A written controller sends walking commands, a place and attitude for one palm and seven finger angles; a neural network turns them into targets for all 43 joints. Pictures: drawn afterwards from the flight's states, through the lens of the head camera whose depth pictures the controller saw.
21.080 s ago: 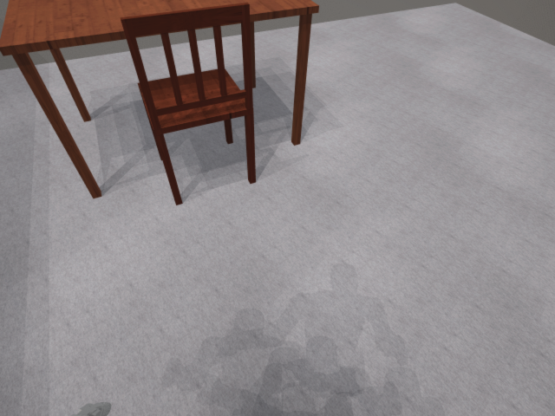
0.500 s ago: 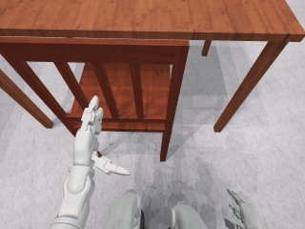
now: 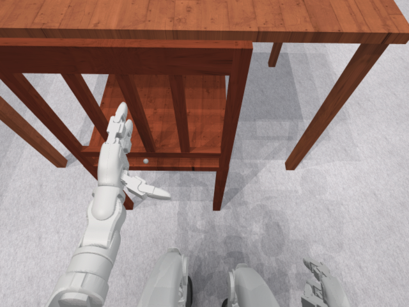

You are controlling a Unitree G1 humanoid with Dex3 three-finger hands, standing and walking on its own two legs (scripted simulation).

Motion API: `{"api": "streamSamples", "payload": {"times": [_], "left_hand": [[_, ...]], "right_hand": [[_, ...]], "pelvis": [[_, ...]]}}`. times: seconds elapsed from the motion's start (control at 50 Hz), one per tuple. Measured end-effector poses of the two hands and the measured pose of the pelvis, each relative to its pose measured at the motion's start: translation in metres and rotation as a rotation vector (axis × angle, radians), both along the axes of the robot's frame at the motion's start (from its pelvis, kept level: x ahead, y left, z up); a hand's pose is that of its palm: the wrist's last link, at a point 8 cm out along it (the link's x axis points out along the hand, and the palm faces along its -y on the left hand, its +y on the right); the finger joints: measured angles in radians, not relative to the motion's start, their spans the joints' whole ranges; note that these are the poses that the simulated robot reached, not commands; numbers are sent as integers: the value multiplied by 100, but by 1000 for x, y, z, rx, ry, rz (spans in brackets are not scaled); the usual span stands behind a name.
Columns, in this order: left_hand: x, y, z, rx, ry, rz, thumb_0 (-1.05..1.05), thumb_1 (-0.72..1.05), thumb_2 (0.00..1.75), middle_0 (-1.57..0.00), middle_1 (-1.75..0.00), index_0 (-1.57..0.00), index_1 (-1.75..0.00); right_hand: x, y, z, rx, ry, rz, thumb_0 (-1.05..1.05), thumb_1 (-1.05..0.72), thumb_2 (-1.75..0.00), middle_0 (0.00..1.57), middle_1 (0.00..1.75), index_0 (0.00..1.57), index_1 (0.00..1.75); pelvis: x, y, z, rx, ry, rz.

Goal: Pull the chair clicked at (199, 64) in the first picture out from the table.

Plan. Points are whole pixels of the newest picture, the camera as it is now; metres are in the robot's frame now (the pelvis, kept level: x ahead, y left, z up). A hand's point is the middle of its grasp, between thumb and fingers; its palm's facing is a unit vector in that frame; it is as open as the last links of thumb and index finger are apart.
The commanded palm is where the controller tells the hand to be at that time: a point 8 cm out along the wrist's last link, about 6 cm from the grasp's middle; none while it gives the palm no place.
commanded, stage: push the fingers through the gap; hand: left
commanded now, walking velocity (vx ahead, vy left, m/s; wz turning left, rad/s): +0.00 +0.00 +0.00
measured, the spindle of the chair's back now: (139, 118) +0.49 +0.16 +0.02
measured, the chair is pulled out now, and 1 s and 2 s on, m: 0.00 0.00 0.00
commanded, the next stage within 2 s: hook a spindle and tug to test in 1.24 s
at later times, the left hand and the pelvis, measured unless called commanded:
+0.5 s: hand (142, 145) +0.41 +0.14 +0.04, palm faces +0.07 -1.00 -0.03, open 16.9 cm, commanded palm +0.40 +0.19 +0.04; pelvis +0.00 +0.00 +0.01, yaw -1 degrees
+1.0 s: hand (146, 124) +0.46 +0.14 +0.04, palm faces +0.05 -1.00 -0.05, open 16.9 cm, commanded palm +0.43 +0.18 +0.03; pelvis +0.00 +0.01 +0.00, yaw -1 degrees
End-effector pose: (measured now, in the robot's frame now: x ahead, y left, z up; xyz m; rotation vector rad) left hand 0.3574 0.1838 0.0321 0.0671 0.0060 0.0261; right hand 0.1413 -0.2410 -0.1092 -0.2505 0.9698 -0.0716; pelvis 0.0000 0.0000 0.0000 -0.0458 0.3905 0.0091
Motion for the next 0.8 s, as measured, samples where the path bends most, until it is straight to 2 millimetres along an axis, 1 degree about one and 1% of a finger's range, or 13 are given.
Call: {"api": "streamSamples", "payload": {"times": [0.04, 0.08, 0.16, 0.22, 0.3, 0.38, 0.42, 0.48, 0.58, 0.66, 0.74, 0.8], "left_hand": [[0, 0, -5, -10, 62, -3, -2, -50, 30, -6, -8, -5, -8], [-2, 0, -5, -22, 84, 1, -2, -50, 30, -6, -8, -5, -8], [-1, -1, 10, -33, 11, 18, -2, -50, 30, -6, -8, -5, -8], [9, 0, 17, -23, -51, 23, -2, -50, 30, -6, -8, -6, -8], [23, 3, 8, -10, -26, 12, -2, -50, 30, -6, -8, -6, -8], [24, 4, -4, -24, 41, 9, -2, -50, 30, -6, -8, -6, -8], [23, 6, -3, -35, 44, 21, -2, -50, 30, -6, -8, -6, -8], [26, 8, 3, -37, 5, 39, -2, -50, 30, -6, -8, -6, -8], [44, 9, 12, -19, -49, 30, -2, -50, 30, -6, -8, -6, -8], [58, 4, 7, -22, -5, 6, -2, -50, 30, -6, -8, -6, -8], [63, 2, -2, -45, 40, 18, -2, -50, 30, -6, -8, -6, -8], [66, 3, 0, -52, 22, 44, -2, -50, 30, -6, -8, -6, -8]], "right_hand": [[-5, 0, 2, 5, 15, -20, 1, -90, -89, 20, 30, 20, 30], [-9, -1, 5, 8, 24, -36, 1, -90, -89, 20, 30, 20, 30], [-17, -2, 9, 2, 37, -42, 1, -90, -89, 20, 30, 20, 30], [-21, -6, 7, -9, 51, -35, 1, -90, -89, 20, 30, 20, 30], [-25, -11, 4, -19, 65, -45, 1, -90, -89, 20, 30, 20, 30], [-29, -14, 5, -22, 74, -67, 1, -90, -89, 20, 30, 20, 30], [-31, -14, 6, -23, 78, -73, 1, -90, -89, 20, 30, 20, 30], [-34, -13, 6, -26, 87, -68, 1, -90, -89, 20, 30, 20, 30], [-40, -11, 1, -29, 108, -59, 1, -90, -89, 20, 30, 20, 30], [-47, -10, -1, -26, 126, -71, 1, -90, -89, 20, 30, 20, 30], [-56, -9, 0, -24, 147, -89, 1, -90, -89, 20, 30, 20, 30], [-63, -9, 0, -24, 164, -95, 1, -90, -89, 20, 30, 20, 30]], "pelvis": [[2, 0, 4, 3, -1, -5], [4, 0, 8, 6, -2, -9], [7, 0, 13, 8, -9, -11], [7, -2, 11, 8, -6, -10], [5, -2, 6, 6, 5, -10], [5, -1, 7, 6, 9, -16], [6, 0, 8, 7, 8, -18], [5, 0, 9, 5, 8, -16], [3, 1, 6, 0, 16, -11], [2, 3, 4, -4, 27, -11], [2, 5, 5, -3, 34, -18], [3, 6, 5, -3, 38, -21]]}}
